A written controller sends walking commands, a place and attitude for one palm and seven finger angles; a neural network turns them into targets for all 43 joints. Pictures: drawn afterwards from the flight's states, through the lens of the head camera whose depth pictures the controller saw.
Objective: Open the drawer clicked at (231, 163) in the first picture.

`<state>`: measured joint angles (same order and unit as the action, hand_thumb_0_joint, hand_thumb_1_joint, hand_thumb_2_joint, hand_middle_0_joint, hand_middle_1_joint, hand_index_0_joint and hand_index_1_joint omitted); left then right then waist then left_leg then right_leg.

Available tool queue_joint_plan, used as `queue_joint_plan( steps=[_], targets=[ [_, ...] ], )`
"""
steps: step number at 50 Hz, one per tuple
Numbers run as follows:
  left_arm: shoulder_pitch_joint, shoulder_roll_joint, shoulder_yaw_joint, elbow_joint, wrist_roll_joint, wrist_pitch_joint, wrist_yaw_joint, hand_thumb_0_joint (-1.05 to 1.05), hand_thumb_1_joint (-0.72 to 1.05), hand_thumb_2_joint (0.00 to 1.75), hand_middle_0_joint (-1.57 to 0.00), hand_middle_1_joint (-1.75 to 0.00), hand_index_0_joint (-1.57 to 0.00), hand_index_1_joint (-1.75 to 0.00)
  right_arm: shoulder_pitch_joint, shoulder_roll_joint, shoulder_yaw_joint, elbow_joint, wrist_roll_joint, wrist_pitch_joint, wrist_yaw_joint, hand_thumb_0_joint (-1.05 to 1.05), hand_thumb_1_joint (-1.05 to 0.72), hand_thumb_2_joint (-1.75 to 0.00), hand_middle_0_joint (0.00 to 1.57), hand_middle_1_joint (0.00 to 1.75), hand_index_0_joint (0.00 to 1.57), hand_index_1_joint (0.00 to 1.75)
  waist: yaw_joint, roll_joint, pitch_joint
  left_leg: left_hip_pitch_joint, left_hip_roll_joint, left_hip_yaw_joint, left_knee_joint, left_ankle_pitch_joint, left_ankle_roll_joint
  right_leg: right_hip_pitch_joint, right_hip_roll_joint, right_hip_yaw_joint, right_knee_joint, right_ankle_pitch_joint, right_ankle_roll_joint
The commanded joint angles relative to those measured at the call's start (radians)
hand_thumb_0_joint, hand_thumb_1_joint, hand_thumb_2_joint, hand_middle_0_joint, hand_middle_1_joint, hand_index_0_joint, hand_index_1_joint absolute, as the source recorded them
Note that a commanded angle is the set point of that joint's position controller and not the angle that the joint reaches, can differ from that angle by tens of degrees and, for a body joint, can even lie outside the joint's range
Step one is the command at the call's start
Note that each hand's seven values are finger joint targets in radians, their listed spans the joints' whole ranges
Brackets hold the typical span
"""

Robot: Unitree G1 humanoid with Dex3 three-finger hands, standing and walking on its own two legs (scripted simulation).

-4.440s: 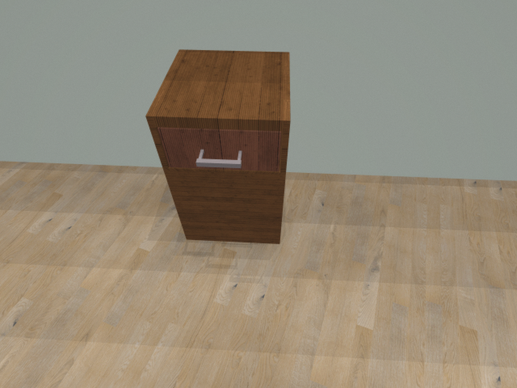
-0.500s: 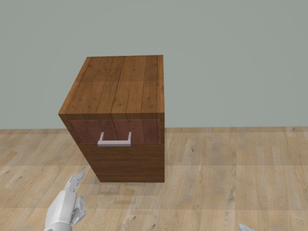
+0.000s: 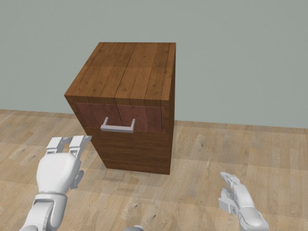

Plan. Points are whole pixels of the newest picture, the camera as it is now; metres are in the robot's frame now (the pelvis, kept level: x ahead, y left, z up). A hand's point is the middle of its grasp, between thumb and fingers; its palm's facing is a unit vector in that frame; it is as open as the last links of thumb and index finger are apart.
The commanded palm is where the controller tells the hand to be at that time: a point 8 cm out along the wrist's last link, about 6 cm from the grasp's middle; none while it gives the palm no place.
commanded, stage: raise the hand with hooked fingers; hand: left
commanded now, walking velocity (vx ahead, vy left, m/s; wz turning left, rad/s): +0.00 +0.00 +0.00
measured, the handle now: (118, 124) +0.55 +0.25 -0.16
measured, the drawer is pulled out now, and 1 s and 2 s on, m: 0.00 0.00 0.00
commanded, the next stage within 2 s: move the hooked fingers above the handle in 1.20 s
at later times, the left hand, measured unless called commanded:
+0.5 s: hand (74, 136) +0.32 +0.25 +0.09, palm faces +0.09 -0.10 -0.99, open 13.1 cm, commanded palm +0.29 +0.25 +0.14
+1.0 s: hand (64, 121) +0.34 +0.28 +0.11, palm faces -0.08 -0.11 -0.99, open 13.9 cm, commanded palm +0.32 +0.28 +0.18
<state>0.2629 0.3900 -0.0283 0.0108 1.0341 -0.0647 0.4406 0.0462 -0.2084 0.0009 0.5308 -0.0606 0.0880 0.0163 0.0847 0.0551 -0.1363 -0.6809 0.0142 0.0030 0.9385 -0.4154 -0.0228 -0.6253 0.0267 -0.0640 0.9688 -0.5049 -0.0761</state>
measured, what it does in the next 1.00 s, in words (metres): rises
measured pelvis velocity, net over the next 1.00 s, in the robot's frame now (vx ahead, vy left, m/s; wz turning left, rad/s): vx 0.03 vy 0.06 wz -0.06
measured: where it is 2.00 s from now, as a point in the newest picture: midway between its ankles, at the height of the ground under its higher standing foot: outside the picture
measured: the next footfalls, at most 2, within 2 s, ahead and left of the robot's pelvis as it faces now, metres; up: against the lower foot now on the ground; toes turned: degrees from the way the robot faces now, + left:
none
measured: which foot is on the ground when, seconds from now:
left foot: down 0.00-1.00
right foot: down 0.00-1.00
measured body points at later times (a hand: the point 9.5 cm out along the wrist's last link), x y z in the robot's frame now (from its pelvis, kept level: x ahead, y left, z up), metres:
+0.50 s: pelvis +0.03 +0.03 +0.04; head +0.04 -0.01 +0.48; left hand +0.31 +0.26 +0.14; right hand +0.19 -0.24 -0.07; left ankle +0.03 +0.14 -0.68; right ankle -0.01 -0.07 -0.68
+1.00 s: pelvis +0.03 +0.06 +0.05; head +0.04 +0.04 +0.50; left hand +0.34 +0.29 +0.17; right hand +0.20 -0.17 -0.05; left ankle +0.03 +0.14 -0.68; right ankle -0.01 -0.07 -0.68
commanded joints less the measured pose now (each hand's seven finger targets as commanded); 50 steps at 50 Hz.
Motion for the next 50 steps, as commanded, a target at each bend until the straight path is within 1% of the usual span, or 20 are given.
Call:
queue_joint_plan(
  steps=[1,3,6,8,11,12,13,15,17,18,21,22,26,28,33,37,40,42,45,50],
  targets=[
    [0.036,0.207,0.117,-0.065,-0.07,0.128,-0.091,0.0,0.06,0.54,-0.26,-0.84,-0.26,-0.84,-0.074,-0.11,-0.023,-0.159,0.045,-0.022,-0.03,0.0,-0.9,-0.9,0.2,0.3,0.2,0.3,-0.004,-0.225,-0.163,0.115,-0.065,0.017,-0.204,0.211,0.059,0.329,-0.045,0.265,-0.348,0.488,0.067],
    [0.054,0.229,0.139,-0.064,-0.094,0.13,-0.137,0.0,0.01,0.52,-0.26,-0.87,-0.26,-0.87,-0.077,-0.111,-0.013,-0.155,0.046,-0.025,-0.041,0.0,-0.9,-0.9,0.2,0.3,0.2,0.3,0.005,-0.222,-0.137,0.112,-0.063,0.016,-0.236,0.209,0.055,0.398,-0.06,0.285,-0.345,0.576,0.074],
    [0.025,0.24,0.155,-0.16,-0.088,0.072,-0.166,0.0,-0.06,0.49,-0.27,-0.92,-0.27,-0.92,-0.063,-0.108,-0.018,-0.138,0.033,-0.039,-0.043,0.0,-0.9,-0.9,0.2,0.3,0.2,0.3,0.006,-0.164,-0.138,0.163,-0.064,0.012,-0.267,0.25,0.059,0.426,-0.07,0.254,-0.342,0.715,0.079],
    [-0.054,0.24,0.163,-0.229,-0.083,0.015,-0.154,0.0,-0.1,0.47,-0.27,-0.94,-0.27,-0.94,-0.065,-0.106,-0.029,-0.135,0.023,-0.049,-0.044,0.0,-0.9,-0.9,0.2,0.3,0.2,0.3,-0.011,-0.13,-0.11,0.179,-0.061,-0.001,-0.278,0.243,0.064,0.392,-0.069,0.258,-0.368,0.645,0.071],
    [-0.119,0.244,0.187,-0.263,-0.069,-0.067,-0.099,0.0,-0.17,0.44,-0.28,-0.99,-0.28,-0.99,-0.028,-0.107,-0.05,-0.106,0.009,-0.069,-0.042,0.0,-0.9,-0.9,0.2,0.3,0.2,0.3,-0.031,-0.015,-0.148,0.248,-0.068,-0.002,-0.262,0.272,0.07,0.33,-0.051,0.231,-0.373,0.567,0.053],
    [-0.134,0.243,0.193,-0.25,-0.063,-0.081,-0.078,0.0,-0.2,0.43,-0.28,-1.0,-0.28,-1.0,-0.018,-0.109,-0.057,-0.099,0.006,-0.071,-0.04,0.0,-0.9,-0.9,0.2,0.3,0.2,0.3,-0.039,-0.015,-0.146,0.261,-0.068,-0.002,-0.256,0.275,0.072,0.3,-0.044,0.217,-0.374,0.536,0.048],
    [-0.157,0.242,0.2,-0.24,-0.065,-0.082,-0.058,0.0,-0.22,0.42,-0.28,-1.02,-0.28,-1.02,-0.012,-0.111,-0.064,-0.095,0.006,-0.072,-0.038,0.0,-0.9,-0.9,0.2,0.3,0.2,0.3,-0.05,-0.048,-0.155,0.256,-0.066,-0.002,-0.252,0.276,0.073,0.295,-0.041,0.206,-0.375,0.514,0.049],
    [-0.18,0.24,0.204,-0.188,-0.061,-0.069,-0.031,0.0,-0.27,0.4,-0.28,-1.05,-0.28,-1.05,-0.001,-0.12,-0.079,-0.083,0.015,-0.072,-0.032,0.0,-0.9,-0.9,0.2,0.3,0.2,0.3,-0.053,-0.032,-0.158,0.266,-0.065,0.007,-0.252,0.269,0.072,0.27,-0.034,0.183,-0.37,0.489,0.045],
    [-0.187,0.23,0.189,-0.152,-0.06,-0.028,-0.025,0.0,-0.31,0.38,-0.29,-1.08,-0.29,-1.08,-0.003,-0.129,-0.088,-0.082,0.027,-0.063,-0.025,0.0,-0.9,-0.9,0.2,0.3,0.2,0.3,-0.045,-0.01,-0.179,0.285,-0.063,0.016,-0.263,0.295,0.071,0.277,-0.028,0.156,-0.362,0.511,0.041],
    [-0.198,0.232,0.187,-0.133,-0.065,0.001,-0.031,0.0,-0.34,0.37,-0.29,-1.1,-0.29,-1.1,-0.003,-0.133,-0.09,-0.084,0.033,-0.058,-0.022,0.0,-0.9,-0.9,0.2,0.3,0.2,0.3,-0.045,-0.043,-0.196,0.291,-0.061,0.014,-0.274,0.309,0.07,0.295,-0.024,0.15,-0.363,0.517,0.04],
    [-0.249,0.229,0.135,-0.139,-0.076,0.07,-0.076,0.0,-0.41,0.34,-0.29,-1.14,-0.29,-1.14,-0.027,-0.143,-0.09,-0.093,0.051,-0.049,-0.02,0.0,-0.9,-0.9,0.2,0.3,0.2,0.3,-0.035,-0.037,-0.214,0.34,-0.055,0.025,-0.31,0.354,0.07,0.335,-0.022,0.127,-0.377,0.552,0.044],
    [-0.251,0.201,0.097,-0.134,-0.086,0.092,-0.098,0.0,-0.43,0.33,-0.29,-1.15,-0.29,-1.15,-0.033,-0.14,-0.09,-0.1,0.058,-0.047,-0.022,0.0,-0.9,-0.9,0.2,0.3,0.2,0.3,-0.037,-0.032,-0.187,0.356,-0.051,0.025,-0.323,0.363,0.072,0.335,-0.019,0.114,-0.385,0.546,0.043],
    [-0.342,0.217,0.06,-0.136,-0.088,0.129,-0.188,0.0,-0.5,0.3,-0.3,-1.2,-0.3,-1.2,-0.041,-0.14,-0.071,-0.114,0.067,-0.038,-0.03,0.0,-0.9,-0.9,0.2,0.3,0.2,0.3,-0.039,-0.075,-0.129,0.411,-0.037,0.013,-0.381,0.395,0.075,0.338,-0.013,0.087,-0.426,0.508,0.045],
    [-0.399,0.245,0.075,-0.124,-0.086,0.13,-0.222,0.0,-0.5,0.3,-0.3,-1.2,-0.3,-1.2,-0.038,-0.14,-0.063,-0.114,0.067,-0.029,-0.034,0.0,-0.9,-0.9,0.2,0.3,0.2,0.3,-0.04,-0.08,-0.09,0.425,-0.031,0.006,-0.409,0.402,0.072,0.344,-0.011,0.077,-0.445,0.48,0.039],
    [-0.55,0.301,0.11,-0.128,-0.059,0.11,-0.256,0.0,-0.5,0.3,-0.3,-1.2,-0.3,-1.2,-0.026,-0.125,-0.049,-0.108,0.066,-0.013,-0.033,0.0,-0.9,-0.9,0.2,0.3,0.2,0.3,-0.031,0.015,-0.108,0.506,-0.026,-0.01,-0.445,0.463,0.062,0.367,-0.002,0.058,-0.474,0.449,0.024],
    [-0.616,0.281,0.082,-0.113,-0.074,0.104,-0.287,0.0,-0.5,0.3,-0.3,-1.2,-0.3,-1.2,-0.017,-0.121,-0.047,-0.104,0.071,-0.008,-0.03,0.0,-0.9,-0.9,0.2,0.3,0.2,0.3,-0.041,0.032,-0.137,0.561,-0.019,-0.024,-0.461,0.51,0.058,0.376,0.003,0.046,-0.496,0.455,0.025],
    [-0.658,0.281,0.067,-0.079,-0.09,0.103,-0.322,0.0,-0.5,0.3,-0.3,-1.2,-0.3,-1.2,-0.005,-0.127,-0.046,-0.097,0.076,-0.002,-0.027,0.0,-0.9,-0.9,0.2,0.3,0.2,0.3,-0.048,0.024,-0.116,0.569,-0.014,-0.038,-0.482,0.518,0.053,0.378,0.006,0.039,-0.518,0.44,0.024],
    [-0.586,0.247,0.044,-0.026,-0.101,0.113,-0.353,0.0,-0.5,0.3,-0.3,-1.2,-0.3,-1.2,0.006,-0.131,-0.046,-0.101,0.077,0.004,-0.023,0.0,-0.9,-0.9,0.2,0.3,0.2,0.3,-0.043,-0.009,-0.104,0.564,-0.015,-0.031,-0.489,0.524,0.054,0.386,0.007,0.037,-0.531,0.452,0.027],
    [-0.531,0.244,0.043,-0.019,-0.123,0.097,-0.397,0.0,-0.5,0.3,-0.3,-1.2,-0.3,-1.2,0.018,-0.142,-0.047,-0.11,0.079,0.016,-0.012,0.0,-0.9,-0.9,0.2,0.3,0.2,0.3,-0.038,-0.049,-0.095,0.551,-0.012,-0.035,-0.503,0.521,0.055,0.406,0.007,0.034,-0.543,0.448,0.028],
    [-0.595,0.306,0.099,-0.174,-0.112,0.0,-0.375,0.0,-0.5,0.3,-0.3,-1.2,-0.3,-1.2,0.018,-0.14,-0.056,-0.115,0.063,0.009,-0.01,0.0,-0.9,-0.9,0.2,0.3,0.2,0.3,-0.028,0.03,-0.151,0.598,-0.009,-0.052,-0.494,0.566,0.055,0.399,0.008,0.04,-0.541,0.436,0.024]
  ],
)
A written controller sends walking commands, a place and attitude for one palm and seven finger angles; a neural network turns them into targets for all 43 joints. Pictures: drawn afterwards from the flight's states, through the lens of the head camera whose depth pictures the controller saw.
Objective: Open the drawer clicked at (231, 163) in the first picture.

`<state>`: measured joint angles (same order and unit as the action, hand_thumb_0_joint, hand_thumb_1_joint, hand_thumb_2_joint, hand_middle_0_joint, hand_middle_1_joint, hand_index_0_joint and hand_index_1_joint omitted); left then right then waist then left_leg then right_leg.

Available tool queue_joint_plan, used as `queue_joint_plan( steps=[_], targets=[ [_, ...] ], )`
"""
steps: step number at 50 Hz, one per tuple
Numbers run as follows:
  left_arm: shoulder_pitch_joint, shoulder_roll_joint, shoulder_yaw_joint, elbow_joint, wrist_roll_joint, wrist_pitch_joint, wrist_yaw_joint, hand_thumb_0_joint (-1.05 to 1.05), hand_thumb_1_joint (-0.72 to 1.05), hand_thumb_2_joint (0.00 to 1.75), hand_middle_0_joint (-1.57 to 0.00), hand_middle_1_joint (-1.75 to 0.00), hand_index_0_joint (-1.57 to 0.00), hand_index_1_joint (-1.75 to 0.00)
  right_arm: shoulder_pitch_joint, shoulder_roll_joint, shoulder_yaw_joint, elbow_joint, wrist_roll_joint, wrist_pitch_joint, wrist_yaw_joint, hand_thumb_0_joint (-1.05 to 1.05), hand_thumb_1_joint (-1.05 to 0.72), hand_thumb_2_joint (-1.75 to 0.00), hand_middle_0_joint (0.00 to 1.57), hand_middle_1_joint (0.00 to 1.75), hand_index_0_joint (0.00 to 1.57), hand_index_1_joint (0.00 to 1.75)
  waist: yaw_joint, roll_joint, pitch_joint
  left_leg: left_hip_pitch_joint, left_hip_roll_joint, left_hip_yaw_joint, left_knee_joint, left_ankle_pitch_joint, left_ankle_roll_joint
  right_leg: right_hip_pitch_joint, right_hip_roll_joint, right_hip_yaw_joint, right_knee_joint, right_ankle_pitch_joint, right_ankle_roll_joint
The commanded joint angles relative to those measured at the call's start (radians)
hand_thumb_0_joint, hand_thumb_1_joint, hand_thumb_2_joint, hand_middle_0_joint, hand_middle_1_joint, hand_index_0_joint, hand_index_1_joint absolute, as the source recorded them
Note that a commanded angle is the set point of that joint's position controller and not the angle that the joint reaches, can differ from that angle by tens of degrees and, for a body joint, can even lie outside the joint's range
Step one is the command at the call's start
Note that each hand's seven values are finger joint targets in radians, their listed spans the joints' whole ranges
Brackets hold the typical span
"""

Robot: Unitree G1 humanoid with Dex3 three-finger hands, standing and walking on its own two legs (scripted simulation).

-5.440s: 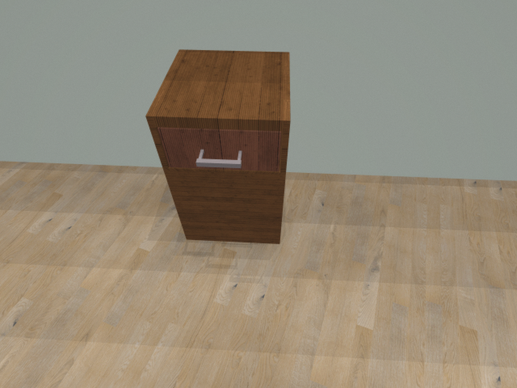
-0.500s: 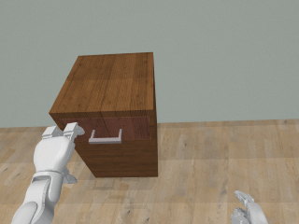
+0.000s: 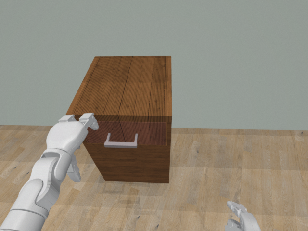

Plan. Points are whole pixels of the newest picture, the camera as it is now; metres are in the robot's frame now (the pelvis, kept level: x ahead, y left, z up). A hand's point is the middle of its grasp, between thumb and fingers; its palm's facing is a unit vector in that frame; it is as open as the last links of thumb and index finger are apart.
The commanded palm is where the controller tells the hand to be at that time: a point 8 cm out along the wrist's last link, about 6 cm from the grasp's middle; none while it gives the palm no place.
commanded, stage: raise the hand with hooked fingers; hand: left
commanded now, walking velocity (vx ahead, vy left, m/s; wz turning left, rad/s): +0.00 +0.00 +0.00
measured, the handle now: (121, 140) +0.51 +0.21 -0.21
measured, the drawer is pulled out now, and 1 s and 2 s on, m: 0.00 0.00 0.00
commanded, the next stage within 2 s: move the hooked fingers above the handle in 0.20 s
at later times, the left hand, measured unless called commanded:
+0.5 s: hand (94, 155) +0.30 +0.21 +0.03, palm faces -0.13 -0.10 -0.99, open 13.9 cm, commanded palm +0.29 +0.23 +0.09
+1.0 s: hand (110, 143) +0.38 +0.19 -0.03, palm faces -0.04 -0.10 -0.99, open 13.8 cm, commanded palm +0.36 +0.22 +0.02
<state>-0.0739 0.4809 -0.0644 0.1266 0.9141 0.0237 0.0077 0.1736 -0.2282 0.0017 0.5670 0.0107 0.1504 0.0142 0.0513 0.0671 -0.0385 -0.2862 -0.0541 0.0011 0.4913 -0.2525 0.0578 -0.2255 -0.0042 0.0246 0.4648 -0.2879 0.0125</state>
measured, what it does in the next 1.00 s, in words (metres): stands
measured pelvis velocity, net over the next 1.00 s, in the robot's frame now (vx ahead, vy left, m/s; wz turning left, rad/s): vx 0.00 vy -0.03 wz -0.02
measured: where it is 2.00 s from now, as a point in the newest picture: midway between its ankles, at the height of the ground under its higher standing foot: outside the picture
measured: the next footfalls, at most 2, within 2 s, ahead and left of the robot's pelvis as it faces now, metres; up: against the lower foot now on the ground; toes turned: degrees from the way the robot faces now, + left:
none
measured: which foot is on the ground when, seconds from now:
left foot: down 0.00-1.00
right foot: down 0.00-1.00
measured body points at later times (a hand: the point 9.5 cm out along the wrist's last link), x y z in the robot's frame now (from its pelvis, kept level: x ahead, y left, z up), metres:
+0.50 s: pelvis -0.01 -0.02 +0.00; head +0.01 -0.04 +0.45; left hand +0.30 +0.21 +0.08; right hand +0.17 -0.25 -0.11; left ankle +0.00 +0.08 -0.74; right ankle -0.03 -0.14 -0.74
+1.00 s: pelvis +0.00 -0.03 -0.04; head +0.07 -0.03 +0.41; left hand +0.37 +0.20 +0.02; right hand +0.10 -0.31 -0.16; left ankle +0.00 +0.08 -0.74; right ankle -0.03 -0.14 -0.74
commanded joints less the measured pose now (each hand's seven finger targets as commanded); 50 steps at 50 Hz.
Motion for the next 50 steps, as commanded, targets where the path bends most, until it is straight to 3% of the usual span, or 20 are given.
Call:
queue_joint_plan(
  steps=[1,3,6,9,14,17,19,21,23,24,27,31,35,38,41,43,45,47,48,50],
  targets=[
    [-0.267,0.224,0.149,-0.314,0.012,-0.108,0.076,0.0,-0.5,0.3,-0.3,-1.2,-0.3,-1.2,-0.11,-0.118,-0.058,-0.149,-0.012,-0.057,-0.011,0.0,-0.9,-0.9,0.2,0.3,0.2,0.3,0.01,0.035,-0.266,0.214,0.059,-0.054,-0.042,0.428,-0.027,-0.002,0.039,-0.049,-0.031,0.225,-0.066],
    [-0.265,0.271,0.207,-0.325,0.016,-0.13,0.121,0.0,-0.5,0.3,-0.3,-1.2,-0.3,-1.2,-0.103,-0.12,-0.062,-0.139,-0.017,-0.06,-0.014,0.0,-0.9,-0.9,0.2,0.3,0.2,0.3,0.018,0.052,-0.268,0.206,0.061,-0.06,-0.042,0.435,-0.036,-0.004,0.042,-0.052,-0.026,0.214,-0.07],
    [-0.26,0.243,0.211,-0.283,0.013,-0.127,0.174,0.0,-0.5,0.3,-0.3,-1.2,-0.3,-1.2,-0.099,-0.119,-0.069,-0.117,-0.013,-0.062,-0.012,0.0,-0.9,-0.9,0.2,0.3,0.2,0.3,0.01,0.037,-0.254,0.189,0.057,-0.047,-0.031,0.409,-0.035,-0.035,0.044,-0.057,-0.017,0.217,-0.07],
    [-0.248,0.211,0.183,-0.206,0.015,-0.069,0.192,0.0,-0.5,0.3,-0.3,-1.2,-0.3,-1.2,-0.101,-0.122,-0.069,-0.114,0.003,-0.058,-0.006,0.0,-0.9,-0.9,0.2,0.3,0.2,0.3,0.008,0.015,-0.228,0.145,0.051,-0.037,-0.044,0.33,-0.033,-0.038,0.045,-0.058,-0.017,0.182,-0.069],
    [-0.189,0.131,0.072,-0.159,-0.002,0.013,0.138,0.0,-0.5,0.3,-0.3,-1.2,-0.3,-1.2,-0.117,-0.129,-0.068,-0.131,0.019,-0.056,-0.008,0.0,-0.9,-0.9,0.2,0.3,0.2,0.3,-0.009,-0.048,-0.228,0.13,0.047,-0.016,-0.056,0.256,-0.022,-0.004,0.038,-0.045,-0.038,0.178,-0.058],
    [-0.251,0.126,0.037,-0.099,0.003,0.012,0.094,0.0,-0.5,0.3,-0.3,-1.2,-0.3,-1.2,-0.113,-0.134,-0.058,-0.125,0.019,-0.055,-0.019,0.0,-0.9,-0.9,0.2,0.3,0.2,0.3,-0.031,-0.106,-0.164,0.092,0.038,-0.005,-0.055,0.188,-0.012,-0.038,0.034,-0.039,-0.056,0.15,-0.051],
    [-0.323,0.155,0.056,-0.059,0.017,-0.022,0.083,0.0,-0.5,0.3,-0.3,-1.2,-0.3,-1.2,-0.099,-0.136,-0.056,-0.116,0.016,-0.057,-0.027,0.0,-0.9,-0.9,0.2,0.3,0.2,0.3,-0.036,-0.119,-0.129,0.063,0.034,-0.001,-0.051,0.14,-0.007,-0.067,0.035,-0.034,-0.058,0.107,-0.051],
    [-0.41,0.197,0.087,-0.047,0.039,-0.074,0.095,0.0,-0.5,0.3,-0.3,-1.2,-0.3,-1.2,-0.094,-0.131,-0.055,-0.106,0.01,-0.062,-0.037,0.0,-0.9,-0.9,0.2,0.3,0.2,0.3,-0.036,-0.085,-0.141,0.059,0.026,0.004,-0.032,0.123,-0.005,-0.089,0.033,-0.026,-0.047,0.091,-0.053],
    [-0.453,0.259,0.154,-0.074,0.062,-0.132,0.132,0.0,-0.5,0.3,-0.3,-1.2,-0.3,-1.2,-0.082,-0.128,-0.063,-0.101,-0.004,-0.069,-0.044,0.0,-0.9,-0.9,0.2,0.3,0.2,0.3,-0.016,-0.031,-0.216,0.066,0.021,0.003,-0.005,0.157,-0.004,-0.074,0.033,-0.015,-0.018,0.114,-0.06],
    [-0.449,0.247,0.162,-0.081,0.064,-0.158,0.155,0.0,-0.5,0.3,-0.3,-1.2,-0.3,-1.2,-0.078,-0.119,-0.065,-0.103,-0.005,-0.074,-0.046,0.0,-0.9,-0.9,0.2,0.3,0.2,0.3,-0.011,0.008,-0.255,0.074,0.018,0.001,0.011,0.181,-0.002,-0.065,0.032,-0.013,-0.001,0.141,-0.064],
    [-0.406,0.247,0.208,-0.028,0.077,-0.19,0.227,0.0,-0.5,0.3,-0.3,-1.2,-0.3,-1.2,-0.07,-0.11,-0.074,-0.088,-0.014,-0.076,-0.047,0.0,-0.9,-0.9,0.2,0.3,0.2,0.3,0.0,0.046,-0.305,0.041,0.015,0.007,0.062,0.252,-0.009,-0.086,0.038,-0.011,0.053,0.228,-0.072],
    [-0.406,0.195,0.174,0.157,0.081,-0.121,0.283,0.0,-0.5,0.3,-0.3,-1.2,-0.3,-1.2,-0.05,-0.122,-0.082,-0.075,-0.003,-0.074,-0.04,0.0,-0.9,-0.9,0.2,0.3,0.2,0.3,-0.023,-0.045,-0.258,-0.07,0.019,0.025,0.098,0.182,-0.01,-0.145,0.038,-0.012,0.081,0.21,-0.06],
    [-0.434,0.178,0.109,0.292,0.1,-0.048,0.261,0.0,-0.5,0.3,-0.3,-1.2,-0.3,-1.2,-0.011,-0.147,-0.085,-0.07,0.007,-0.066,-0.04,0.0,-0.9,-0.9,0.2,0.3,0.2,0.3,-0.049,-0.135,-0.311,-0.128,0.017,0.039,0.127,0.167,-0.005,-0.124,0.03,0.004,0.093,0.265,-0.046],
    [-0.51,0.167,0.072,0.271,0.098,-0.079,0.219,0.0,-0.5,0.3,-0.3,-1.2,-0.3,-1.2,0.016,-0.151,-0.097,-0.071,0.0,-0.059,-0.045,0.0,-0.9,-0.9,0.2,0.3,0.2,0.3,-0.07,-0.118,-0.377,-0.125,0.014,0.038,0.163,0.203,0.002,-0.11,0.026,0.018,0.115,0.34,-0.043],
    [-0.579,0.18,0.09,0.205,0.085,-0.178,0.212,0.0,-0.5,0.3,-0.3,-1.2,-0.3,-1.2,0.047,-0.143,-0.11,-0.056,-0.015,-0.06,-0.055,0.0,-0.9,-0.9,0.2,0.3,0.2,0.3,-0.085,-0.06,-0.414,-0.105,0.014,0.029,0.205,0.242,0.009,-0.137,0.026,0.027,0.148,0.389,-0.044],
    [-0.593,0.251,0.171,0.186,0.101,-0.245,0.243,0.0,-0.5,0.3,-0.3,-1.2,-0.3,-1.2,0.063,-0.143,-0.116,-0.037,-0.03,-0.057,-0.059,0.0,-0.9,-0.9,0.2,0.3,0.2,0.3,-0.077,-0.035,-0.451,-0.113,0.018,0.018,0.236,0.284,0.008,-0.168,0.032,0.026,0.186,0.395,-0.051],
    [-0.577,0.226,0.185,0.21,0.127,-0.282,0.301,0.0,-0.5,0.3,-0.3,-1.2,-0.3,-1.2,0.07,-0.134,-0.121,-0.023,-0.04,-0.056,-0.053,0.0,-0.9,-0.9,0.2,0.3,0.2,0.3,-0.074,0.026,-0.44,-0.126,0.022,0.012,0.268,0.304,0.003,-0.254,0.038,0.006,0.228,0.363,-0.06],
    [-0.525,0.24,0.235,0.279,0.154,-0.278,0.369,0.0,-0.5,0.3,-0.3,-1.2,-0.3,-1.2,0.076,-0.136,-0.125,-0.012,-0.046,-0.05,-0.039,0.0,-0.9,-0.9,0.2,0.3,0.2,0.3,-0.056,0.033,-0.443,-0.17,0.025,0.01,0.301,0.324,-0.004,-0.303,0.045,-0.009,0.272,0.358,-0.068],
    [-0.503,0.264,0.268,0.338,0.164,-0.259,0.402,0.0,-0.5,0.3,-0.3,-1.2,-0.3,-1.2,0.08,-0.139,-0.124,-0.008,-0.047,-0.046,-0.035,0.0,-0.9,-0.9,0.2,0.3,0.2,0.3,-0.053,0.001,-0.428,-0.216,0.024,0.007,0.31,0.312,-0.006,-0.304,0.047,-0.012,0.285,0.354,-0.069],
    [-0.496,0.223,0.243,0.412,0.177,-0.205,0.453,0.0,-0.5,0.3,-0.3,-1.2,-0.3,-1.2,0.085,-0.142,-0.123,-0.018,-0.045,-0.039,-0.021,0.0,-0.9,-0.9,0.2,0.3,0.2,0.3,-0.051,-0.028,-0.428,-0.268,0.023,0.015,0.324,0.289,-0.012,-0.333,0.051,-0.021,0.31,0.339,-0.067]
  ],
)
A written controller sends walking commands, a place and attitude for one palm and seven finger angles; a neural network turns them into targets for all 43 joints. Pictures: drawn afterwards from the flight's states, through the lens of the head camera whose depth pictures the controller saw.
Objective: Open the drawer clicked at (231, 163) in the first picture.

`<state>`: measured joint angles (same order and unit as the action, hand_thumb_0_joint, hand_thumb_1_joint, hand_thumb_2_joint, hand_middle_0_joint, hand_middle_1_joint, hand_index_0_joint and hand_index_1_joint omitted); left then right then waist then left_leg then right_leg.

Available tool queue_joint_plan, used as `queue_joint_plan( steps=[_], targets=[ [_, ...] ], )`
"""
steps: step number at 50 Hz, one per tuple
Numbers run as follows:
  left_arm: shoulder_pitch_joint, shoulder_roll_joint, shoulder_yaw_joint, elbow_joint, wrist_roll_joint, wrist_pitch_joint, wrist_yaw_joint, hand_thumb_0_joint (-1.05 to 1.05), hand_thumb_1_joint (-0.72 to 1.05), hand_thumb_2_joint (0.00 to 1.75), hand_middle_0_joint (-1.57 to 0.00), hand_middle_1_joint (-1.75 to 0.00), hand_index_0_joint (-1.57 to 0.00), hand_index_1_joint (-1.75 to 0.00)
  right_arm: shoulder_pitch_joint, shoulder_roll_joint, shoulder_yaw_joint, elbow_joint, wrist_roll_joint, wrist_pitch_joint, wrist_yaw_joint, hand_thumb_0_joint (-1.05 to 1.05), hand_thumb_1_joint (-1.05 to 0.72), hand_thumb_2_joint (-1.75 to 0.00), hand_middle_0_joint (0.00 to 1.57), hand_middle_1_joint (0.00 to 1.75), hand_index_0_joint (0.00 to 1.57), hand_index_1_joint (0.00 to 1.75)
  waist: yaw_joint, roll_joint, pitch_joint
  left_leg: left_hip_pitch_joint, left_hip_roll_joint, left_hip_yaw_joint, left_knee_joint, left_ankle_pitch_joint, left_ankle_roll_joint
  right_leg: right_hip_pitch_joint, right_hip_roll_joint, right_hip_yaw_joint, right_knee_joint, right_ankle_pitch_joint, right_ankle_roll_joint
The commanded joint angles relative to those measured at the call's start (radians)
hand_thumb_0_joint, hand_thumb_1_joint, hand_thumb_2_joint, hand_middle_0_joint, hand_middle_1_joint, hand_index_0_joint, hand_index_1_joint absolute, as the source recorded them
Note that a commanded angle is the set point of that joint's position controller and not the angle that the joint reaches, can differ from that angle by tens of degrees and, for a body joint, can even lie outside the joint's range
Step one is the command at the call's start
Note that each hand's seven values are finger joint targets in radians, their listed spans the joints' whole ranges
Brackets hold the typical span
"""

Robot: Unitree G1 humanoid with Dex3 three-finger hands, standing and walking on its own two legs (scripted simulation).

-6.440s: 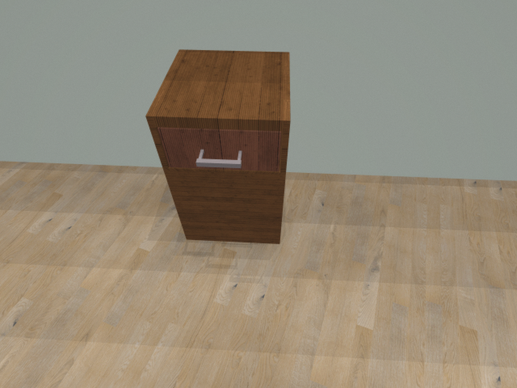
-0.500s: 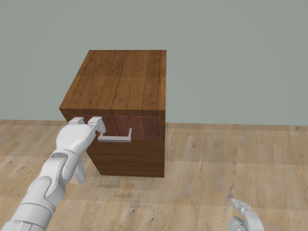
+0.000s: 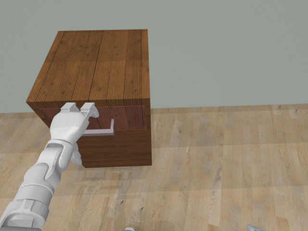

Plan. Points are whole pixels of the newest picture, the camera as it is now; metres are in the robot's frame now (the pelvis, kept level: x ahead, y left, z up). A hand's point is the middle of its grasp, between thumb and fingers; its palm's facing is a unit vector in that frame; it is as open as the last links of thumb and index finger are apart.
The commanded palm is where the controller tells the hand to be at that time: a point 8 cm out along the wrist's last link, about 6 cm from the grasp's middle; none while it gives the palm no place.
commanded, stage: move the hooked fingers above the handle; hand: left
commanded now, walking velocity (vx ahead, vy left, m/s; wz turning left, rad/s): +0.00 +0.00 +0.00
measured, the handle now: (96, 127) +0.50 +0.25 -0.18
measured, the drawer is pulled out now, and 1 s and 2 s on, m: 0.00 0.00 0.00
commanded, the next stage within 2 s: none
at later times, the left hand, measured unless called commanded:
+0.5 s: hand (88, 130) +0.43 +0.24 -0.07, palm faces +0.02 -0.04 -1.00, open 13.8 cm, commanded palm +0.40 +0.23 -0.02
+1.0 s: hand (96, 133) +0.45 +0.23 -0.13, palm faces -0.01 +0.00 -1.00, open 13.8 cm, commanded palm +0.43 +0.22 -0.07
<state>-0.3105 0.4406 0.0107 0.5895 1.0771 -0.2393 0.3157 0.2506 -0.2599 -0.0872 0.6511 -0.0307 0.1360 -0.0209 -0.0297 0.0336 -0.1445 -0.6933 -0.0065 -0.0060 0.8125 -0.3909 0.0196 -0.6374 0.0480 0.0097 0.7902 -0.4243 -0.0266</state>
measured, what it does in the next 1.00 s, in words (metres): lowers itself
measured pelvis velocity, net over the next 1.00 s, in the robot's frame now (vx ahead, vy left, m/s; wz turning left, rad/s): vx -0.05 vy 0.02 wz -0.05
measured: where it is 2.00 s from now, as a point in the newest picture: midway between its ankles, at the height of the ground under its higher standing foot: outside the picture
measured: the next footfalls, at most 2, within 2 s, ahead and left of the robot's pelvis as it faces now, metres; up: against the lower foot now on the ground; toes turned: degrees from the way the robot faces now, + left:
none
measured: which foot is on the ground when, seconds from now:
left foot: down 0.00-1.00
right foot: down 0.00-1.00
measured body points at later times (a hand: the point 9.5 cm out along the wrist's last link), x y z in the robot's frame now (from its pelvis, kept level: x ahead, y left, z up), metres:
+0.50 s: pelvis -0.02 +0.02 -0.05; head +0.09 +0.03 +0.39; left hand +0.42 +0.24 -0.02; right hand +0.04 -0.25 -0.17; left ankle -0.01 +0.11 -0.70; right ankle -0.03 -0.11 -0.70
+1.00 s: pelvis -0.05 +0.02 -0.09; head +0.11 +0.03 +0.33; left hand +0.45 +0.23 -0.08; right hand -0.04 -0.25 -0.22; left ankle -0.01 +0.11 -0.70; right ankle -0.03 -0.11 -0.70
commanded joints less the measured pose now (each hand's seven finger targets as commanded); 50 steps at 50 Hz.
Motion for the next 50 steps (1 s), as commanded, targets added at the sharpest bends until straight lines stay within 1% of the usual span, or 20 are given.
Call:
queue_joint_plan(
  steps=[1,3,4,7,8,13,17,19,22,24,26,28,31,33,35,36,40,43,46,50],
  targets=[
    [-0.257,0.255,0.161,-0.02,0.017,0.092,0.165,0.0,-0.5,0.3,-0.3,-1.2,-0.3,-1.2,0.016,-0.115,-0.036,-0.105,-0.004,-0.023,0.021,0.0,-0.9,-0.9,0.2,0.3,0.2,0.3,0.033,0.001,-0.336,0.13,-0.024,0.029,0.01,0.432,0.023,0.076,0.002,-0.01,-0.006,0.478,-0.029],
    [-0.274,0.26,0.145,0.035,0.028,0.157,0.182,0.0,-0.5,0.3,-0.3,-1.2,-0.3,-1.2,0.028,-0.126,-0.036,-0.106,-0.001,-0.014,0.032,0.0,-0.9,-0.9,0.2,0.3,0.2,0.3,0.026,0.001,-0.371,0.121,-0.024,0.034,0.013,0.433,0.022,0.081,0.004,-0.006,-0.002,0.477,-0.027],
    [-0.268,0.225,0.106,0.042,0.025,0.185,0.178,0.0,-0.5,0.3,-0.3,-1.2,-0.3,-1.2,0.044,-0.129,-0.039,-0.114,0.003,-0.011,0.035,0.0,-0.9,-0.9,0.2,0.3,0.2,0.3,0.02,-0.002,-0.383,0.139,-0.022,0.042,0.014,0.438,0.025,0.096,0.007,-0.007,-0.01,0.496,-0.025],
    [-0.359,0.204,0.049,0.039,0.016,0.217,0.136,0.0,-0.5,0.3,-0.3,-1.2,-0.3,-1.2,0.064,-0.14,-0.04,-0.112,0.01,-0.006,0.028,0.0,-0.9,-0.9,0.2,0.3,0.2,0.3,-0.022,-0.049,-0.431,0.172,-0.011,0.033,0.015,0.439,0.032,0.102,0.008,-0.002,-0.025,0.498,-0.015],
    [-0.435,0.169,0.005,0.016,0.005,0.204,0.116,0.0,-0.5,0.3,-0.3,-1.2,-0.3,-1.2,0.066,-0.14,-0.039,-0.104,0.008,-0.008,0.02,0.0,-0.9,-0.9,0.2,0.3,0.2,0.3,-0.052,-0.054,-0.445,0.191,-0.005,0.024,0.023,0.448,0.036,0.082,0.007,0.0,-0.024,0.495,-0.011],
    [-0.615,0.149,-0.025,-0.015,0.012,0.064,0.082,0.0,-0.5,0.3,-0.3,-1.2,-0.3,-1.2,0.09,-0.12,-0.04,-0.057,-0.004,-0.021,-0.011,0.0,-0.9,-0.9,0.2,0.3,0.2,0.3,-0.089,0.029,-0.389,0.224,0.011,-0.01,0.063,0.408,0.039,-0.107,0.005,-0.018,0.011,0.336,-0.019],
    [-0.596,0.208,0.063,0.11,0.085,0.031,0.174,0.0,-0.5,0.3,-0.3,-1.2,-0.3,-1.2,0.099,-0.122,-0.034,-0.038,-0.021,-0.014,0.002,0.0,-0.9,-0.9,0.2,0.3,0.2,0.3,-0.058,0.099,-0.37,0.145,0.016,-0.033,0.117,0.378,0.021,-0.266,0.011,-0.049,0.086,0.229,-0.038],
    [-0.603,0.216,0.089,0.181,0.103,0.07,0.231,0.0,-0.5,0.3,-0.3,-1.2,-0.3,-1.2,0.101,-0.124,-0.03,-0.04,-0.029,-0.011,0.017,0.0,-0.9,-0.9,0.2,0.3,0.2,0.3,-0.048,0.121,-0.377,0.104,0.016,-0.039,0.136,0.375,0.011,-0.315,0.012,-0.059,0.123,0.2,-0.042],
    [-0.594,0.233,0.118,0.296,0.105,0.169,0.295,0.0,-0.5,0.3,-0.3,-1.2,-0.3,-1.2,0.108,-0.135,-0.026,-0.056,-0.035,-0.006,0.036,0.0,-0.9,-0.9,0.2,0.3,0.2,0.3,-0.038,0.09,-0.436,0.042,0.012,-0.022,0.161,0.365,0.01,-0.296,0.014,-0.061,0.147,0.212,-0.037],
    [-0.64,0.202,0.082,0.343,0.104,0.236,0.302,0.0,-0.5,0.3,-0.3,-1.2,-0.3,-1.2,0.121,-0.142,-0.027,-0.064,-0.033,-0.003,0.045,0.0,-0.9,-0.9,0.2,0.3,0.2,0.3,-0.057,0.066,-0.478,0.047,0.016,-0.024,0.173,0.38,0.012,-0.287,0.018,-0.064,0.162,0.234,-0.03],
    [-0.676,0.19,0.056,0.349,0.095,0.275,0.281,0.0,-0.5,0.3,-0.3,-1.2,-0.3,-1.2,0.137,-0.151,-0.03,-0.065,-0.03,-0.003,0.049,0.0,-0.9,-0.9,0.2,0.3,0.2,0.3,-0.071,0.054,-0.529,0.067,0.021,-0.026,0.181,0.394,0.014,-0.265,0.019,-0.063,0.164,0.263,-0.024],
    [-0.75,0.152,0.009,0.339,0.074,0.276,0.233,0.0,-0.5,0.3,-0.3,-1.2,-0.3,-1.2,0.147,-0.154,-0.033,-0.057,-0.029,-0.009,0.043,0.0,-0.9,-0.9,0.2,0.3,0.2,0.3,-0.111,0.031,-0.569,0.085,0.028,-0.043,0.197,0.393,0.018,-0.28,0.018,-0.061,0.168,0.266,-0.015],
    [-0.841,0.133,-0.025,0.245,0.047,0.209,0.169,0.0,-0.5,0.3,-0.3,-1.2,-0.3,-1.2,0.169,-0.153,-0.039,-0.033,-0.032,-0.021,0.027,0.0,-0.9,-0.9,0.2,0.3,0.2,0.3,-0.133,0.067,-0.617,0.124,0.034,-0.053,0.229,0.379,0.023,-0.319,0.018,-0.053,0.178,0.241,-0.014],
    [-0.879,0.145,-0.028,0.233,0.054,0.155,0.147,0.0,-0.5,0.3,-0.3,-1.2,-0.3,-1.2,0.175,-0.151,-0.037,-0.014,-0.036,-0.031,0.016,0.0,-0.9,-0.9,0.2,0.3,0.2,0.3,-0.151,0.081,-0.582,0.106,0.039,-0.067,0.245,0.353,0.022,-0.388,0.016,-0.055,0.194,0.199,-0.017],
    [-0.877,0.165,-0.015,0.273,0.085,0.116,0.16,0.0,-0.5,0.3,-0.3,-1.2,-0.3,-1.2,0.182,-0.148,-0.03,0.004,-0.04,-0.036,0.01,0.0,-0.9,-0.9,0.2,0.3,0.2,0.3,-0.146,0.12,-0.505,0.04,0.037,-0.071,0.265,0.295,0.02,-0.468,0.019,-0.06,0.219,0.142,-0.027],
    [-0.883,0.214,0.024,0.29,0.107,0.104,0.179,0.0,-0.5,0.3,-0.3,-1.2,-0.3,-1.2,0.179,-0.152,-0.027,0.011,-0.043,-0.036,0.008,0.0,-0.9,-0.9,0.2,0.3,0.2,0.3,-0.143,0.113,-0.474,0.0,0.04,-0.077,0.275,0.27,0.018,-0.505,0.018,-0.065,0.238,0.12,-0.03],
    [-0.857,0.27,0.091,0.4,0.139,0.142,0.272,0.0,-0.5,0.3,-0.3,-1.2,-0.3,-1.2,0.171,-0.153,-0.011,0.001,-0.055,-0.034,0.021,0.0,-0.9,-0.9,0.2,0.3,0.2,0.3,-0.12,0.157,-0.461,-0.118,0.033,-0.074,0.318,0.242,0.01,-0.567,0.016,-0.073,0.301,0.085,-0.037],
    [-0.82,0.333,0.16,0.388,0.121,0.213,0.312,0.0,-0.5,0.3,-0.3,-1.2,-0.3,-1.2,0.165,-0.161,-0.007,-0.032,-0.055,-0.024,0.041,0.0,-0.9,-0.9,0.2,0.3,0.2,0.3,-0.072,0.195,-0.582,-0.078,0.033,-0.068,0.318,0.321,0.001,-0.493,0.017,-0.074,0.323,0.137,-0.036],
    [-0.803,0.315,0.127,0.374,0.104,0.28,0.288,0.0,-0.5,0.3,-0.3,-1.2,-0.3,-1.2,0.18,-0.165,-0.01,-0.047,-0.039,-0.018,0.052,0.0,-0.9,-0.9,0.2,0.3,0.2,0.3,-0.078,0.163,-0.671,-0.034,0.037,-0.055,0.315,0.35,0.007,-0.413,0.02,-0.074,0.306,0.199,-0.023],
    [-0.839,0.39,0.132,0.342,0.064,0.313,0.218,0.0,-0.5,0.3,-0.3,-1.2,-0.3,-1.2,0.189,-0.172,0.001,-0.05,-0.018,-0.021,0.032,0.0,-0.9,-0.9,0.2,0.3,0.2,0.3,-0.102,0.05,-0.673,-0.101,0.023,-0.033,0.294,0.256,0.033,-0.284,0.018,-0.054,0.256,0.219,-0.004]
  ],
)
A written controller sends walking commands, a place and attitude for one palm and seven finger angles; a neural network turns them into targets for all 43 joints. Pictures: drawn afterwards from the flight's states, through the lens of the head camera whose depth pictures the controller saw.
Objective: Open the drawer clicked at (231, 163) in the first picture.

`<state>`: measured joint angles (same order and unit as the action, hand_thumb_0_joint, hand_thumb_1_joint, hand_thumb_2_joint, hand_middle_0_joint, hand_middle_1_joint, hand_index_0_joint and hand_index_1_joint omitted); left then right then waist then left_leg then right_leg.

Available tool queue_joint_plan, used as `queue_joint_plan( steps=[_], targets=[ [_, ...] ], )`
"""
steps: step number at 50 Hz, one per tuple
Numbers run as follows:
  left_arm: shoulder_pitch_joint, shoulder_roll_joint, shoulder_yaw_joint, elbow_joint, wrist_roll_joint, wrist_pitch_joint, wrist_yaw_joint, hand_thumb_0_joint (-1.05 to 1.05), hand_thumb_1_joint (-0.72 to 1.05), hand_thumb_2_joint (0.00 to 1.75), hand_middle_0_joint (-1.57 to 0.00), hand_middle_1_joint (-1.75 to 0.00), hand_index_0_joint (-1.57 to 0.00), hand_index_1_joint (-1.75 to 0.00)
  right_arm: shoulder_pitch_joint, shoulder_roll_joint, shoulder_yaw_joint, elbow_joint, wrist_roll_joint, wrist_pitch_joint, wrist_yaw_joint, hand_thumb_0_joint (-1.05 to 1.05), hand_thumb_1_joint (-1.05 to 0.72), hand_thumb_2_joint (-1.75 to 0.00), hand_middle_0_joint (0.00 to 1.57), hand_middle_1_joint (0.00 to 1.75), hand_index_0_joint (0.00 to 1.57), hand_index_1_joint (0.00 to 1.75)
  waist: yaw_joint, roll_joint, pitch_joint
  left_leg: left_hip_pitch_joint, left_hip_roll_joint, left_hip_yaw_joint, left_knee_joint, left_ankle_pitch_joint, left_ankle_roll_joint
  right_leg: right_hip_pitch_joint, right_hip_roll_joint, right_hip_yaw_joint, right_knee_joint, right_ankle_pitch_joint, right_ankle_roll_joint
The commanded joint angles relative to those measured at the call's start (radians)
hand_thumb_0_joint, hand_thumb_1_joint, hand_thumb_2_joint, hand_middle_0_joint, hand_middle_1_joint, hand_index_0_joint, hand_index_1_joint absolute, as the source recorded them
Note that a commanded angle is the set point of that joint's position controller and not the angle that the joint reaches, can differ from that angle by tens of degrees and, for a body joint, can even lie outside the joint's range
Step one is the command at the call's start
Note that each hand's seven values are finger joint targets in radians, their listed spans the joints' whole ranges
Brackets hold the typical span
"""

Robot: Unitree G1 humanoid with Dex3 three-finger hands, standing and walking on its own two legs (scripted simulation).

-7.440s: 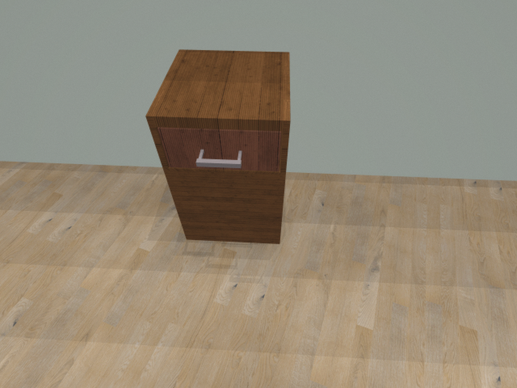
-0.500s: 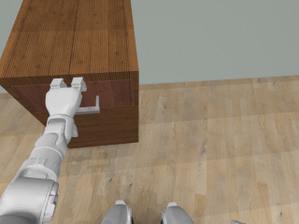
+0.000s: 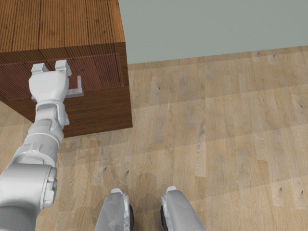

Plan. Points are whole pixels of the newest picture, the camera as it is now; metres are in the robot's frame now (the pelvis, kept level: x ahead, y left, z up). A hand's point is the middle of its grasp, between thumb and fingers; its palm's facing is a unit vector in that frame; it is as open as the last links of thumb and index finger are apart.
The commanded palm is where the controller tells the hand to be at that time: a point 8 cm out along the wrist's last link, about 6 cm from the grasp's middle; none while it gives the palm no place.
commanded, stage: move the hooked fingers above the handle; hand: left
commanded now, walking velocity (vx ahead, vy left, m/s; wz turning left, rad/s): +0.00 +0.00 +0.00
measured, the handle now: (58, 88) +0.54 +0.26 -0.09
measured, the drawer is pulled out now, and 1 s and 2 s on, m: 0.00 0.00 0.00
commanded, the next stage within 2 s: none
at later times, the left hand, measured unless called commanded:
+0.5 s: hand (62, 97) +0.49 +0.22 -0.05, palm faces -0.05 -0.05 -1.00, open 13.8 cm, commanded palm +0.47 +0.22 +0.02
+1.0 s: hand (65, 90) +0.50 +0.22 -0.04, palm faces +0.02 -0.08 -1.00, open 13.8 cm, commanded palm +0.47 +0.23 +0.02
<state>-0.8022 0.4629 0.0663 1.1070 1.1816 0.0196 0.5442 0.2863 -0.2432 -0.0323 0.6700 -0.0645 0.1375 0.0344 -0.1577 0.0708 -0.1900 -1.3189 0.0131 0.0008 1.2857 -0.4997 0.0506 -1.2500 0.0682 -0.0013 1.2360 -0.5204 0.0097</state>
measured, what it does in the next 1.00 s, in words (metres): stands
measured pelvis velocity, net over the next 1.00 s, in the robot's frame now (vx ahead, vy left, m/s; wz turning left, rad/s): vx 0.01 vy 0.00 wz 0.00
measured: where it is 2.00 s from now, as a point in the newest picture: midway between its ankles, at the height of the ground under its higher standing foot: outside the picture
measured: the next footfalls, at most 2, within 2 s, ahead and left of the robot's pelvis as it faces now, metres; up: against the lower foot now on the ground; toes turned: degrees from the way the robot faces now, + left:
none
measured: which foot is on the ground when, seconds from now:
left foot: down 0.00-1.00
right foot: down 0.00-1.00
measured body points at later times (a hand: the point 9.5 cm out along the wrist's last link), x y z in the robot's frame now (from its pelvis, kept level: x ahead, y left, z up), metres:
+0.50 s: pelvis +0.01 -0.01 +0.00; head +0.17 +0.01 +0.42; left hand +0.48 +0.22 +0.00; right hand +0.05 -0.29 -0.12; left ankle +0.04 +0.09 -0.61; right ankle +0.02 -0.13 -0.61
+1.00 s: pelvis +0.01 +0.00 +0.00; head +0.17 +0.02 +0.42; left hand +0.49 +0.22 +0.01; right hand +0.06 -0.28 -0.12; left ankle +0.04 +0.09 -0.61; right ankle +0.02 -0.13 -0.61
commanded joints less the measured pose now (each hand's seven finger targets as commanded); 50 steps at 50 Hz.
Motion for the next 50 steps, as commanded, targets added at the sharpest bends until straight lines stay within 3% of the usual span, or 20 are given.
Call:
queue_joint_plan(
  steps=[1,3,6,8,12,15,19,21,24,26,27,28,29,33,35,40,43,44,47,50],
  targets=[
    [-0.389,0.366,0.062,-0.21,-0.047,0.038,-0.03,0.0,-0.5,0.3,-0.3,-1.2,-0.3,-1.2,0.151,-0.187,-0.053,-0.067,0.02,-0.03,-0.033,0.0,-0.9,-0.9,0.2,0.3,0.2,0.3,0.01,0.002,-0.628,0.516,0.003,-0.036,-0.183,0.333,0.008,0.339,-0.005,-0.034,-0.205,0.303,-0.036],
    [-0.445,0.304,0.002,-0.278,-0.059,-0.016,-0.068,0.0,-0.5,0.3,-0.3,-1.2,-0.3,-1.2,0.146,-0.174,-0.056,-0.058,0.02,-0.049,-0.049,0.0,-0.9,-0.9,0.2,0.3,0.2,0.3,-0.018,0.028,-0.611,0.548,0.008,-0.046,-0.187,0.297,0.012,0.301,-0.005,-0.027,-0.224,0.26,-0.039],
    [-0.444,0.236,-0.057,-0.261,-0.055,-0.098,-0.099,0.0,-0.5,0.3,-0.3,-1.2,-0.3,-1.2,0.155,-0.171,-0.061,-0.025,0.017,-0.074,-0.064,0.0,-0.9,-0.9,0.2,0.3,0.2,0.3,-0.048,0.026,-0.497,0.531,0.01,-0.05,-0.18,0.223,0.014,0.203,-0.004,-0.029,-0.235,0.17,-0.044],
    [-0.44,0.15,-0.114,-0.247,-0.056,-0.132,-0.11,0.0,-0.5,0.3,-0.3,-1.2,-0.3,-1.2,0.154,-0.159,-0.064,-0.015,0.012,-0.086,-0.062,0.0,-0.9,-0.9,0.2,0.3,0.2,0.3,-0.056,0.072,-0.441,0.544,0.01,-0.054,-0.182,0.223,0.009,0.147,-0.007,-0.035,-0.235,0.157,-0.052],
    [-0.345,0.168,-0.078,-0.1,-0.042,-0.125,-0.086,0.0,-0.5,0.3,-0.3,-1.2,-0.3,-1.2,0.159,-0.161,-0.056,-0.014,0.01,-0.077,-0.05,0.0,-0.9,-0.9,0.2,0.3,0.2,0.3,-0.033,0.064,-0.342,0.45,0.003,-0.05,-0.163,0.217,0.003,0.095,-0.003,-0.047,-0.214,0.146,-0.064],
    [-0.325,0.199,-0.036,-0.078,-0.032,-0.095,-0.055,0.0,-0.5,0.3,-0.3,-1.2,-0.3,-1.2,0.158,-0.166,-0.053,-0.037,0.007,-0.061,-0.037,0.0,-0.9,-0.9,0.2,0.3,0.2,0.3,-0.008,0.072,-0.387,0.444,0.0,-0.045,-0.15,0.287,0.0,0.115,-0.002,-0.049,-0.187,0.195,-0.067],
    [-0.327,0.292,0.048,-0.181,-0.007,-0.078,-0.009,0.0,-0.5,0.3,-0.3,-1.2,-0.3,-1.2,0.151,-0.17,-0.056,-0.071,0.001,-0.038,-0.028,0.0,-0.9,-0.9,0.2,0.3,0.2,0.3,0.038,0.131,-0.558,0.509,0.001,-0.034,-0.129,0.413,-0.004,0.195,-0.001,-0.041,-0.144,0.31,-0.065],
    [-0.338,0.347,0.093,-0.266,-0.007,-0.082,0.013,0.0,-0.5,0.3,-0.3,-1.2,-0.3,-1.2,0.14,-0.168,-0.058,-0.083,0.0,-0.032,-0.029,0.0,-0.9,-0.9,0.2,0.3,0.2,0.3,0.052,0.122,-0.643,0.537,0.003,-0.029,-0.121,0.455,-0.001,0.264,-0.002,-0.032,-0.141,0.371,-0.059],
    [-0.352,0.377,0.113,-0.331,-0.013,-0.083,0.034,0.0,-0.5,0.3,-0.3,-1.2,-0.3,-1.2,0.136,-0.164,-0.061,-0.077,0.003,-0.034,-0.034,0.0,-0.9,-0.9,0.2,0.3,0.2,0.3,0.047,0.108,-0.68,0.558,0.005,-0.028,-0.124,0.476,0.002,0.314,-0.005,-0.025,-0.148,0.418,-0.05],
    [-0.331,0.375,0.111,-0.318,-0.021,-0.072,0.038,0.0,-0.5,0.3,-0.3,-1.2,-0.3,-1.2,0.135,-0.168,-0.062,-0.065,0.006,-0.037,-0.035,0.0,-0.9,-0.9,0.2,0.3,0.2,0.3,0.036,0.073,-0.655,0.547,0.005,-0.027,-0.133,0.449,0.005,0.326,-0.005,-0.024,-0.167,0.413,-0.045],
    [-0.344,0.361,0.095,-0.323,-0.024,-0.069,0.036,0.0,-0.5,0.3,-0.3,-1.2,-0.3,-1.2,0.138,-0.167,-0.062,-0.058,0.006,-0.041,-0.037,0.0,-0.9,-0.9,0.2,0.3,0.2,0.3,0.029,0.075,-0.645,0.551,0.005,-0.027,-0.137,0.442,0.005,0.327,-0.006,-0.026,-0.172,0.409,-0.045],
    [-0.365,0.303,0.05,-0.324,-0.03,-0.065,0.029,0.0,-0.5,0.3,-0.3,-1.2,-0.3,-1.2,0.135,-0.161,-0.066,-0.054,0.006,-0.045,-0.038,0.0,-0.9,-0.9,0.2,0.3,0.2,0.3,0.011,0.087,-0.641,0.569,0.004,-0.03,-0.142,0.447,0.004,0.311,-0.007,-0.026,-0.18,0.404,-0.045],
    [-0.351,0.312,0.054,-0.289,-0.03,-0.059,0.024,0.0,-0.5,0.3,-0.3,-1.2,-0.3,-1.2,0.148,-0.17,-0.069,-0.038,0.008,-0.046,-0.037,0.0,-0.9,-0.9,0.2,0.3,0.2,0.3,0.008,0.076,-0.624,0.582,0.009,-0.034,-0.149,0.438,0.002,0.288,-0.005,-0.032,-0.186,0.384,-0.043],
    [-0.339,0.121,-0.1,-0.202,-0.079,-0.039,-0.054,0.0,-0.5,0.3,-0.3,-1.2,-0.3,-1.2,0.161,-0.163,-0.073,-0.014,0.01,-0.052,-0.029,0.0,-0.9,-0.9,0.2,0.3,0.2,0.3,-0.043,0.041,-0.507,0.597,0.008,-0.04,-0.172,0.412,0.003,0.252,-0.004,-0.04,-0.233,0.351,-0.043],
    [-0.325,0.076,-0.141,-0.143,-0.089,-0.04,-0.098,0.0,-0.5,0.3,-0.3,-1.2,-0.3,-1.2,0.17,-0.164,-0.074,-0.003,0.011,-0.048,-0.031,0.0,-0.9,-0.9,0.2,0.3,0.2,0.3,-0.057,0.011,-0.422,0.565,0.009,-0.044,-0.175,0.367,0.004,0.212,-0.002,-0.046,-0.244,0.307,-0.046],
    [-0.344,0.126,-0.102,-0.182,-0.065,-0.125,-0.139,0.0,-0.5,0.3,-0.3,-1.2,-0.3,-1.2,0.161,-0.159,-0.068,-0.014,0.006,-0.035,-0.038,0.0,-0.9,-0.9,0.2,0.3,0.2,0.3,-0.028,0.072,-0.409,0.553,0.009,-0.049,-0.161,0.376,0.002,0.155,-0.002,-0.043,-0.21,0.281,-0.063],
    [-0.323,0.3,0.055,-0.237,-0.027,-0.172,-0.078,0.0,-0.5,0.3,-0.3,-1.2,-0.3,-1.2,0.146,-0.163,-0.058,-0.035,-0.003,-0.023,-0.04,0.0,-0.9,-0.9,0.2,0.3,0.2,0.3,0.037,0.121,-0.475,0.532,0.008,-0.051,-0.142,0.428,-0.004,0.163,0.001,-0.043,-0.155,0.301,-0.074],
    [-0.312,0.324,0.081,-0.247,-0.01,-0.174,-0.045,0.0,-0.5,0.3,-0.3,-1.2,-0.3,-1.2,0.143,-0.161,-0.057,-0.048,-0.008,-0.018,-0.04,0.0,-0.9,-0.9,0.2,0.3,0.2,0.3,0.044,0.132,-0.503,0.534,0.008,-0.051,-0.132,0.456,-0.006,0.16,0.002,-0.043,-0.139,0.312,-0.071],
    [-0.254,0.392,0.164,-0.281,0.009,-0.136,0.059,0.0,-0.5,0.3,-0.3,-1.2,-0.3,-1.2,0.114,-0.157,-0.052,-0.077,-0.014,-0.006,-0.03,0.0,-0.9,-0.9,0.2,0.3,0.2,0.3,0.088,0.131,-0.558,0.506,0.006,-0.035,-0.117,0.495,-0.009,0.221,-0.001,-0.039,-0.113,0.365,-0.067],
    [-0.228,0.387,0.157,-0.257,0.008,-0.059,0.108,0.0,-0.5,0.3,-0.3,-1.2,-0.3,-1.2,0.11,-0.162,-0.052,-0.085,-0.008,-0.007,-0.019,0.0,-0.9,-0.9,0.2,0.3,0.2,0.3,0.087,0.089,-0.582,0.502,0.004,-0.033,-0.129,0.488,-0.012,0.274,-0.002,-0.045,-0.119,0.391,-0.058]
  ],
)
